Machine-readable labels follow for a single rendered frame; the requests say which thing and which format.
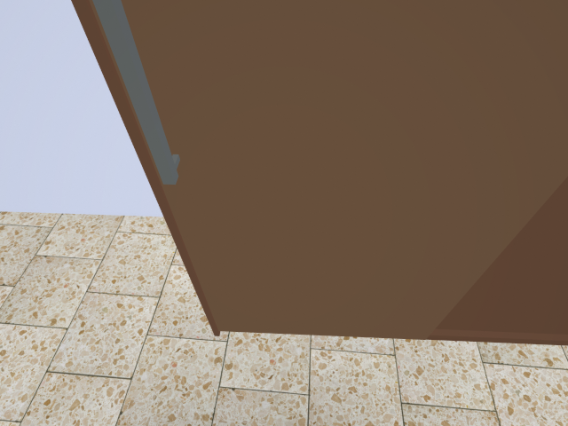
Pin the wardrobe door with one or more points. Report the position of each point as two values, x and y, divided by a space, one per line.
525 289
353 167

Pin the handle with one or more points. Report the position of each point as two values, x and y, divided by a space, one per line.
120 38

